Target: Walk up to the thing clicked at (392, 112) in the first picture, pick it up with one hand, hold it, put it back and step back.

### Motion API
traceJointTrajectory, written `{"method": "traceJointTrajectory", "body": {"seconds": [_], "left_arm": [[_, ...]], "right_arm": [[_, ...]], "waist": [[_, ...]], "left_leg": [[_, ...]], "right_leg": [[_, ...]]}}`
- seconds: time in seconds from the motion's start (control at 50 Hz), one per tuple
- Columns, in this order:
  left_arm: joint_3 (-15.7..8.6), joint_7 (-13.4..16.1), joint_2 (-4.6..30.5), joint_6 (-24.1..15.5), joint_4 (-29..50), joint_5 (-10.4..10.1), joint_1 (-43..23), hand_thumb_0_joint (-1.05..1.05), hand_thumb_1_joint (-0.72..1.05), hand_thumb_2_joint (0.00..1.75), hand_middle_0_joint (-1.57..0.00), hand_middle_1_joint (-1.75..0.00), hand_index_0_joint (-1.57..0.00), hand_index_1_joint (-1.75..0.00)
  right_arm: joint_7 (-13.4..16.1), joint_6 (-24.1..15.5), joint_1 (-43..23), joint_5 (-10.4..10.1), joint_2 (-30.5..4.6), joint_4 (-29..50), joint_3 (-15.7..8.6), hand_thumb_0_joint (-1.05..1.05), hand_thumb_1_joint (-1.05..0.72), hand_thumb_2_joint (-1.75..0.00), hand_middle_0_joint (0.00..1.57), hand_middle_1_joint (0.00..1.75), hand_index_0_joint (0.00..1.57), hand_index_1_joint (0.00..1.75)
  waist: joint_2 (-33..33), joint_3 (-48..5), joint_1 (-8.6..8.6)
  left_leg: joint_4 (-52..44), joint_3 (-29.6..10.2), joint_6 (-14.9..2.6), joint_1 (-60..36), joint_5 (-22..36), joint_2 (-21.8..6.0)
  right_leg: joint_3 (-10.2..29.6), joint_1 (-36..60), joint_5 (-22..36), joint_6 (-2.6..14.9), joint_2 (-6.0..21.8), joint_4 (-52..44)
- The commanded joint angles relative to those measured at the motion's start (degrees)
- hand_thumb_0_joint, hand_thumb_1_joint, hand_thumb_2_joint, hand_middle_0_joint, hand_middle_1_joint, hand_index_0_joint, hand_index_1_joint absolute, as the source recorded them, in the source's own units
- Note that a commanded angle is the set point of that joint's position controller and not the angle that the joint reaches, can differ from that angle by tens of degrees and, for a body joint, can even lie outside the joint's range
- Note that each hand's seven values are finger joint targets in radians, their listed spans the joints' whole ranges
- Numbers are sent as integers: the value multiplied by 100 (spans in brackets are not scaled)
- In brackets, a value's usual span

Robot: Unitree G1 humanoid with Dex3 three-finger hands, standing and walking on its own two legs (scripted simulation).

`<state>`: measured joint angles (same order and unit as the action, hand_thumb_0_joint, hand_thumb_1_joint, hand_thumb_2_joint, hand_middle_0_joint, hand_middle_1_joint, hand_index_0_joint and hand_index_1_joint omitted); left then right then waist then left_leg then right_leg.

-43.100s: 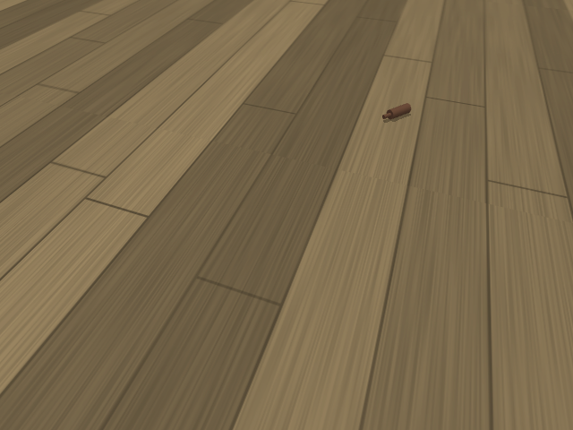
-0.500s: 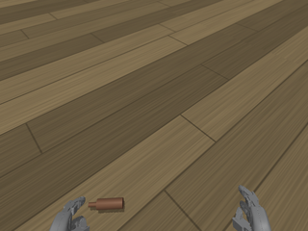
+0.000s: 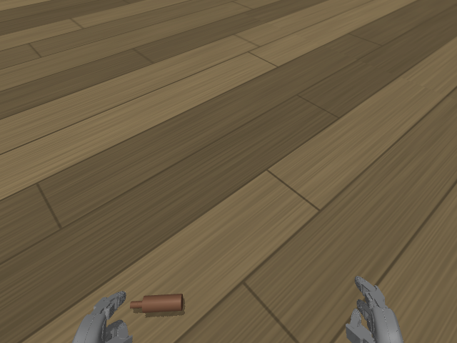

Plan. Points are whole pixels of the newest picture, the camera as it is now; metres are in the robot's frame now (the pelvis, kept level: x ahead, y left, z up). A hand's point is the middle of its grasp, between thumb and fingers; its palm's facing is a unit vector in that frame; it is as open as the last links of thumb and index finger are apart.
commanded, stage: home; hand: left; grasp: from above
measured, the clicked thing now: (156, 303) +0.41 +0.29 -0.68
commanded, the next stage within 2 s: stand in 0.22 s
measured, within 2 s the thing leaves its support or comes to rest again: neither
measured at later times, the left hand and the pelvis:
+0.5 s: hand out of the picture +0.14 +0.22 -0.09, palm faces +0.02 -0.95 -0.32, open 7.4 cm; pelvis -0.01 +0.00 +0.02, yaw +1 degrees
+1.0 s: hand out of the picture +0.03 +0.24 -0.10, palm faces +0.06 -0.94 -0.33, open 7.4 cm; pelvis +0.00 +0.01 +0.06, yaw +2 degrees
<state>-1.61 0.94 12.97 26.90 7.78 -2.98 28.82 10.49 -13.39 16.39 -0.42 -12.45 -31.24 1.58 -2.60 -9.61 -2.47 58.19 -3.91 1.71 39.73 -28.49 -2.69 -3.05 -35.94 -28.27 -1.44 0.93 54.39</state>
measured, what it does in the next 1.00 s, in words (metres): rises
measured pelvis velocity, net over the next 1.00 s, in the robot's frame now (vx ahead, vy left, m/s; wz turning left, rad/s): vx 0.00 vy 0.01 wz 0.03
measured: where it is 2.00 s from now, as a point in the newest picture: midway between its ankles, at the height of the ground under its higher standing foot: outside the picture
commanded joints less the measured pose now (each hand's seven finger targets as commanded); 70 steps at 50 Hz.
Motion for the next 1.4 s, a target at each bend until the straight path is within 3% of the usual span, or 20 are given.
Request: {"method": "traceJointTrajectory", "body": {"seconds": [0.0,0.04,0.14,0.16,0.18,0.28,0.3,0.32,0.34,0.38,0.4,0.44,0.52,0.7,0.76,0.86,1.0,1.14,1.22,1.38], "left_arm": [[-324,44,555,-290,1101,28,-144,0,90,90,-20,-30,-20,-30],[-340,50,603,-289,1167,49,-200,0,90,90,-20,-30,-20,-30],[-397,62,636,-307,1207,31,-125,0,90,90,-20,-30,-20,-30],[-292,49,526,-294,1098,31,-99,0,90,90,-20,-30,-20,-30],[-409,68,622,-296,1114,31,-100,0,90,90,-20,-30,-20,-30],[-326,50,594,-304,1167,33,-202,0,90,90,-20,-30,-20,-30],[-334,282,1075,-1532,-844,677,-1894,0,90,90,-20,-30,-20,-30],[-462,250,1169,-1919,-1849,716,-1345,0,90,90,-20,-30,-20,-30],[-438,214,1209,-2113,-2060,675,-1177,0,90,90,-20,-30,-20,-30],[-354,181,1264,-2364,-2607,717,-1422,0,90,90,-20,-30,-20,-30],[-365,154,1233,-2376,-2854,659,-1596,0,90,90,-20,-30,-20,-30],[-386,159,1212,-2421,-3344,598,-1699,0,90,90,-20,-30,-20,-30],[-383,153,1121,-2581,-4240,589,-1898,0,90,90,-20,-30,-20,-30],[-337,187,1203,-2742,-5671,497,-1813,0,90,90,-20,-30,-20,-30],[-323,200,1331,-2757,-6029,479,-1845,0,90,90,-20,-30,-20,-30],[-263,201,1350,-2720,-6481,477,-1886,0,90,90,-20,-30,-20,-30],[-237,152,1392,-2719,-6835,490,-2030,0,90,90,-20,-30,-20,-30],[-244,156,1478,-2798,-6991,464,-2139,0,90,90,-20,-30,-20,-30],[-248,132,1541,-2779,-7040,454,-2183,0,90,90,-20,-30,-20,-30],[-257,107,1622,-2794,-7070,450,-2336,0,90,90,-20,-30,-20,-30]], "right_arm": [[64,-351,-408,3,-703,975,-296,0,-90,-90,20,30,20,30],[60,-343,-400,4,-692,973,-294,0,-90,-90,20,30,20,30],[57,-339,-382,5,-710,983,-314,0,-90,-90,20,30,20,30],[59,-344,-417,-3,-694,993,-301,0,-90,-90,20,30,20,30],[66,-333,-358,4,-698,952,-317,0,-90,-90,20,30,20,30],[56,-346,-402,-6,-701,1000,-296,0,-90,-90,20,30,20,30],[-285,323,-656,687,-1339,-420,-488,0,-90,-90,20,30,20,30],[-448,546,-681,680,-1397,-534,-578,0,-90,-90,20,30,20,30],[-538,660,-776,715,-1424,-334,-620,0,-90,-90,20,30,20,30],[-742,736,-693,497,-1247,-640,-601,0,-90,-90,20,30,20,30],[-830,761,-670,388,-1227,-772,-574,0,-90,-90,20,30,20,30],[-929,824,-826,308,-1223,-932,-648,0,-90,-90,20,30,20,30],[-955,943,-859,355,-1296,-1300,-679,0,-90,-90,20,30,20,30],[-859,1082,-821,276,-1394,-2051,-652,0,-90,-90,20,30,20,30],[-828,1151,-706,233,-1398,-2306,-632,0,-90,-90,20,30,20,30],[-821,1213,-902,189,-1415,-2585,-590,0,-90,-90,20,30,20,30],[-841,1250,-959,188,-1479,-2823,-576,0,-90,-90,20,30,20,30],[-872,1233,-989,160,-1447,-2935,-538,0,-90,-90,20,30,20,30],[-876,1247,-1052,169,-1478,-2975,-509,0,-90,-90,20,30,20,30],[-897,1261,-1024,166,-1568,-3021,-477,0,-90,-90,20,30,20,30]], "waist": [[-2,-349,21],[-188,-307,14],[-53,-498,22],[-15,-430,-2],[35,-438,11],[-57,-349,-4],[417,961,415],[705,396,427],[591,461,377],[359,71,352],[398,171,374],[413,315,447],[50,595,415],[28,657,396],[262,686,321],[157,1006,376],[87,1295,353],[243,1128,327],[177,1236,346],[213,1211,305]], "left_leg": [[-917,179,-212,-556,1363,233],[-963,194,-200,-541,1175,238],[-892,173,-205,-627,1428,224],[-869,198,-209,-611,1465,226],[-824,214,-219,-594,1491,229],[-898,207,-214,-543,1252,237],[-1410,-24,-470,-346,2139,123],[-1355,142,-562,-811,2285,127],[-1322,56,-586,-1088,2232,154],[-1418,111,-520,-1500,2369,186],[-1581,129,-505,-1712,2241,205],[-1776,12,-485,-1791,1843,209],[-2535,-344,-573,-1968,1278,-34],[-2967,-327,-459,-2716,2884,-159],[-3083,-245,-410,-2891,3008,-151],[-3547,-333,-364,-2986,2624,-217],[-4010,-400,-305,-2824,1728,-234],[-3877,-308,-290,-3150,2606,-257],[-4020,-303,-277,-3066,2178,-241],[-4065,-292,-276,-2953,2039,-254]], "right_leg": [[-136,137,1280,97,-211,-862],[-126,83,1102,116,-205,-877],[-133,191,1325,108,-210,-823],[-135,156,1376,102,-208,-829],[-111,179,1416,96,-192,-840],[-122,84,1193,100,-202,-871],[208,1333,1036,284,309,-1098],[659,1461,1123,507,397,-1263],[842,1088,1354,632,364,-1452],[871,1679,1951,572,531,-1317],[804,1578,1931,505,502,-1399],[716,1485,1267,420,480,-1701],[423,1597,994,271,328,-1839],[390,2511,2329,246,484,-2569],[420,2769,2538,254,581,-2836],[349,2870,2054,178,556,-3225],[328,2933,1597,167,539,-3521],[387,3074,2132,134,644,-3726],[370,3049,1882,148,608,-3792],[400,3109,1718,140,616,-3897]]}}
